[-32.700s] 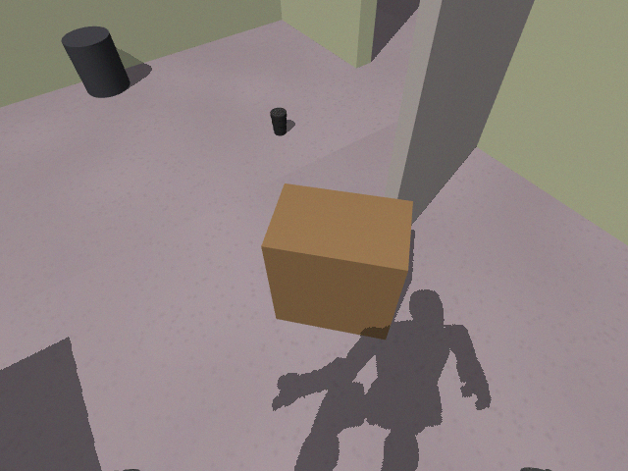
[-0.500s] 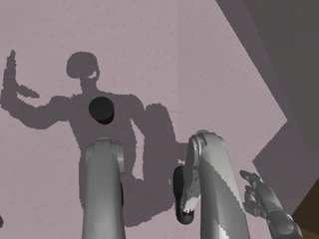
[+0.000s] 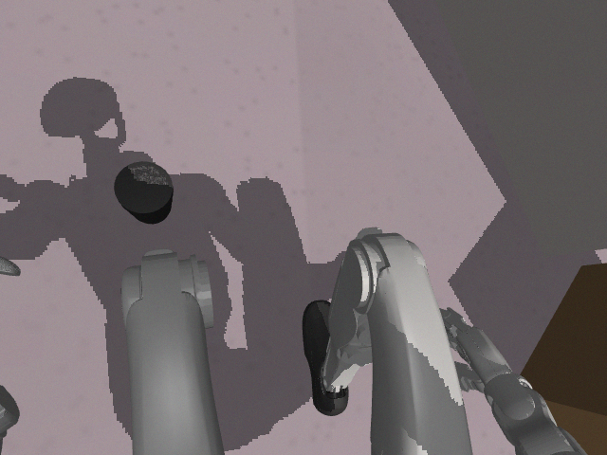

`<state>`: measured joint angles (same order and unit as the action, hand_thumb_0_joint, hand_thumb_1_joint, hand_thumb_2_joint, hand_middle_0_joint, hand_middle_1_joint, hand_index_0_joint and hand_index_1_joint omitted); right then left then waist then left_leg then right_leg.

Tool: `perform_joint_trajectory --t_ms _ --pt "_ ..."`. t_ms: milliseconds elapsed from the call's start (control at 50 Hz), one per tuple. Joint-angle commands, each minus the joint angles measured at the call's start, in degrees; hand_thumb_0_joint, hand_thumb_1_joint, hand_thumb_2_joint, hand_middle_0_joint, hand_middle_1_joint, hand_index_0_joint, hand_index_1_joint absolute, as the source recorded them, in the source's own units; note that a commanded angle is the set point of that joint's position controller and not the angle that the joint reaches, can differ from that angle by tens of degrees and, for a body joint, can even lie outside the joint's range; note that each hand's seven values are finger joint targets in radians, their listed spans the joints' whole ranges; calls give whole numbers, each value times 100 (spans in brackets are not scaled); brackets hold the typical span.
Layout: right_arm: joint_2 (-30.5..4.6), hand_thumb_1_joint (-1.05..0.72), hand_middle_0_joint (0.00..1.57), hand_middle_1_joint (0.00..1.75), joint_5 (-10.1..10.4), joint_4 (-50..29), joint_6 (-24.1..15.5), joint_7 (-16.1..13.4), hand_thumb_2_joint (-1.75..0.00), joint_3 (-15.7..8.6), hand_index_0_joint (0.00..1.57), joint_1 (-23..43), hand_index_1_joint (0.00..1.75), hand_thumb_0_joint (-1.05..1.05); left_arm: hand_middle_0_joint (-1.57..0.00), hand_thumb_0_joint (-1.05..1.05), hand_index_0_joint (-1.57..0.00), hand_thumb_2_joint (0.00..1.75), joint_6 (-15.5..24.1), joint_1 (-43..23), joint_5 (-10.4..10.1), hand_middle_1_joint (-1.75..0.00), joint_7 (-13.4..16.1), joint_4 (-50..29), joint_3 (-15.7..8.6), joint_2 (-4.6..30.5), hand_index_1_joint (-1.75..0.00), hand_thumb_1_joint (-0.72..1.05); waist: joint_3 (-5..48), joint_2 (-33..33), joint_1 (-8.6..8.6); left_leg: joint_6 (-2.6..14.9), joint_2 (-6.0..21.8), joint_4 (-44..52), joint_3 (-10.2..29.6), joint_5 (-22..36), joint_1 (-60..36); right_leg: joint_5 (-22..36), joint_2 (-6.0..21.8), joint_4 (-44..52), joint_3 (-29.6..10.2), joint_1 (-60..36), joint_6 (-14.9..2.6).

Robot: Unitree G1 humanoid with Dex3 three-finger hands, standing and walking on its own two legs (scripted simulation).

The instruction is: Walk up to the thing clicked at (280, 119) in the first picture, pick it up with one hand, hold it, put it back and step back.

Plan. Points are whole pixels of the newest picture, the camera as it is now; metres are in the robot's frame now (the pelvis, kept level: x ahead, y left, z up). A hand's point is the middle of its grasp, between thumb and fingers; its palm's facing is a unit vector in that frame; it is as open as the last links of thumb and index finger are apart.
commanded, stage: approach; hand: left
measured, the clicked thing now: (148, 198) +0.45 +0.19 -0.27
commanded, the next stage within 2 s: close in in 0.10 s
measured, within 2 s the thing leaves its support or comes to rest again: neither
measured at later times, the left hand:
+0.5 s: hand (102, 209) +0.41 +0.24 -0.20, palm faces +0.05 -1.00 +0.05, open 17.6 cm
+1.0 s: hand (136, 208) +0.42 +0.20 -0.22, palm faces +0.06 -1.00 +0.00, open 16.8 cm
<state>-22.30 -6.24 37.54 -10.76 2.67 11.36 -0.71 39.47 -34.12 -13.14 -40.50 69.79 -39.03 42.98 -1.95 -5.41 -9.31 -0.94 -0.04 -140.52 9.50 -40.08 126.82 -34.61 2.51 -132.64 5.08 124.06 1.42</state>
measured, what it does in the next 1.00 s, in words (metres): stands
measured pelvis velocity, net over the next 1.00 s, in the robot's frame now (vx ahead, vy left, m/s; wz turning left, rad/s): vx -0.02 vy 0.02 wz -0.13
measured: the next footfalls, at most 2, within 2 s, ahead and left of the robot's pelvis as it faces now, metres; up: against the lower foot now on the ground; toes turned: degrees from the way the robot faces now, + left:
none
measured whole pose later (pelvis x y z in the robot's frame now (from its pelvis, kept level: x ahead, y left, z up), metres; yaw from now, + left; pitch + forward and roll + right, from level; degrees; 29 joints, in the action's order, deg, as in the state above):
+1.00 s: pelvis -0.02 +0.02 -0.04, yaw -8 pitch +11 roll -19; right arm -22.7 -22.2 32.5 -1.4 9.6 30.2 9.9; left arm 68.3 -35.1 -2.9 -2.4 86.3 -23.7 44.4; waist -18.7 -15.3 -16.3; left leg -0.4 -1.0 -152.7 21.4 -40.3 125.5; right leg -30.8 -1.0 -135.1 13.9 117.5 4.3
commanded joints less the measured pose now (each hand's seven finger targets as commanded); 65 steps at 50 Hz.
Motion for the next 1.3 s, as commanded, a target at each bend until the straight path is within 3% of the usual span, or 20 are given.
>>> perform_joint_trajectory --t_ms 0,20,40,80,100,140,160,240,320,400,460,520,540,660,680,760,880,960,1080,1280 --pt "-1598 -90 20 30 -199 -322 4 -38 -90 -341 20 -406 30 0 -5 0 -2 10 863 -1119 -102 -10 295 -824 -296 1902 -11 -47 3554 1988 -63 80 98 1560 -346 806 -2546 528 -264 828 519 -1886 -326" --pt "-1579 -90 20 30 -250 -383 14 -15 -91 -257 20 -257 30 0 -5 0 -2 11 994 -1254 -120 -10 310 -918 -74 1666 -12 -47 3534 2010 -121 70 103 1506 -322 847 -2579 566 -272 803 530 -1873 -325" --pt "-1656 -91 20 30 -312 -340 53 -17 -91 -245 20 -227 30 0 -5 0 -2 10 1074 -1078 -61 -10 384 -745 -266 1879 -11 -48 3486 2148 -123 45 117 1485 -302 919 -2671 619 -276 748 577 -1856 -322" --pt "-1679 -91 20 30 -402 -390 117 6 -91 -143 20 -53 30 0 -5 0 -3 10 1249 -1038 0 -10 451 -584 10 1664 -11 -46 3286 2248 -230 34 136 1423 -228 761 -2584 529 -307 660 655 -1740 -330" --pt "-1685 -91 20 30 -441 -370 151 19 -91 -101 20 21 30 0 -4 0 -3 10 1325 -1029 22 -10 470 -430 279 1316 -11 -46 3122 2204 -320 17 138 1413 -200 693 -2584 495 -304 656 705 -1639 -321" --pt "-1788 -91 20 30 -540 -294 226 29 -91 -2 20 14 30 0 -5 0 -3 9 1491 -904 60 -10 641 -257 -48 1788 -11 -48 3086 2223 -347 13 152 1268 -156 769 -2518 616 -332 601 764 -1802 -303" --pt "-1788 -92 20 30 -581 -324 251 44 -91 77 20 143 30 0 -5 0 -3 9 1586 -987 56 -9 682 -161 210 1522 -10 -47 2902 2205 -455 9 158 1233 -114 701 -2418 589 -334 561 800 -1741 -304" --pt "-1862 -93 20 30 -755 -370 340 120 -91 328 20 384 30 0 -6 0 -6 2 1980 -1034 39 -8 1001 138 345 1334 -7 -58 2685 1997 -637 -5 178 1031 31 704 -2330 682 -384 516 957 -1892 -267" --pt "-1935 -94 20 30 -933 -390 431 208 -91 532 20 580 30 0 -6 0 -6 1 2342 -1064 117 -8 1487 247 360 1316 -8 -60 2533 2151 -676 -69 196 969 144 796 -2434 799 -427 421 1102 -1983 -240" --pt "-1995 -94 20 30 -1124 -354 564 291 -91 625 20 625 30 0 -7 0 -7 1 2593 -1016 354 -8 1946 344 556 1173 -7 -57 2419 2372 -783 -149 226 933 239 1112 -2666 1084 -452 348 1195 -2053 -235" --pt "-2034 -93 20 30 -1178 -398 645 337 -91 697 20 745 30 0 -6 0 -6 2 2694 -1109 491 -7 2224 506 884 996 -7 -55 1932 2271 -931 -127 211 987 298 683 -2336 848 -458 414 1282 -1911 -220" --pt "-2061 -93 20 30 -1278 -443 712 383 -90 775 20 783 30 0 -6 0 -6 1 2801 -1098 569 -6 2428 570 1060 962 -5 -53 1912 2105 -1057 -86 205 926 370 511 -2245 789 -471 442 1338 -2020 -176" --pt "-2057 -93 20 30 -1300 -466 739 396 -90 799 20 799 30 0 -6 0 -6 1 2833 -1053 572 -6 2486 572 1085 976 -5 -52 1919 2073 -1011 -80 203 904 371 540 -2234 817 -485 454 1330 -2058 -172" --pt "-2097 -92 20 30 -1403 -551 807 451 -90 932 20 894 30 0 -6 0 -6 5 3005 -1252 616 -7 2973 784 1307 827 -7 -51 1594 1855 -1204 -54 188 920 516 75 -2042 562 -514 528 1439 -1932 -118" --pt "-2103 -92 20 30 -1411 -566 821 463 -90 955 20 927 30 0 -6 0 -6 6 3040 -1238 656 -7 3055 832 1327 888 -7 -50 1501 1886 -1147 -60 196 957 553 -57 -1972 457 -537 504 1457 -1870 -139" --pt "-2112 -92 20 30 -1507 -568 884 479 -90 1034 20 957 30 0 -5 0 -5 8 3179 -1221 819 -7 3287 875 1485 828 -6 -42 1547 2081 -1244 -133 210 959 653 420 -2276 863 -536 406 1508 -1975 -133" --pt "-2116 -92 20 30 -1603 -597 954 550 -91 1126 20 966 30 0 -5 0 -4 11 3292 -1113 977 -7 3761 980 1506 870 -7 -37 1446 2095 -1265 -129 221 958 698 412 -2277 895 -571 462 1553 -2128 -111" --pt "-2089 -91 20 30 -1631 -581 974 567 -91 1156 20 993 30 0 -13 0 -11 18 3354 -1114 1051 -11 3975 999 1534 913 -12 -25 1446 1971 -1309 -84 218 858 667 384 -2190 918 -611 546 1544 -2183 -98" --pt "-2104 -90 20 30 -1667 -533 964 601 -90 1192 20 1046 30 0 -37 0 -35 40 3463 -1298 1153 -35 4249 1007 1601 965 -35 6 1306 2040 -1423 -93 245 899 755 169 -2142 800 -632 545 1623 -2086 -95" --pt "-2058 -88 20 30 -1716 -446 998 640 -90 1255 20 1022 30 0 -59 0 -57 62 3460 -1260 1273 -56 4472 1134 1673 995 -57 38 1436 2050 -1416 -101 240 790 741 562 -2239 1130 -686 535 1643 -2269 -92"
